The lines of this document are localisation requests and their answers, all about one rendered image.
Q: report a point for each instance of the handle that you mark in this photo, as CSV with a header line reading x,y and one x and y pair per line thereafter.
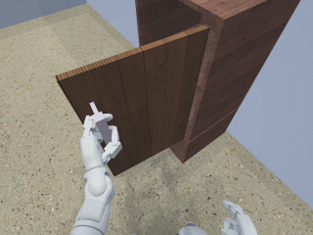
x,y
101,123

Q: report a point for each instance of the cupboard door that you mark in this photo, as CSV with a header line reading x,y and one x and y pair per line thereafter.
x,y
148,90

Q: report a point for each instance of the robot right hand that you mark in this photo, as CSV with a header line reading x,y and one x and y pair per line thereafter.
x,y
243,224

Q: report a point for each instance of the left robot forearm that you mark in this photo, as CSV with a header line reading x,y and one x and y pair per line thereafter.
x,y
94,215

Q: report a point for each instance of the robot right shin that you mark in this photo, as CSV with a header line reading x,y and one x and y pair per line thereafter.
x,y
190,224

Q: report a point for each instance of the robot left hand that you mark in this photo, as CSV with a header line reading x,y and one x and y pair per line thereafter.
x,y
90,144

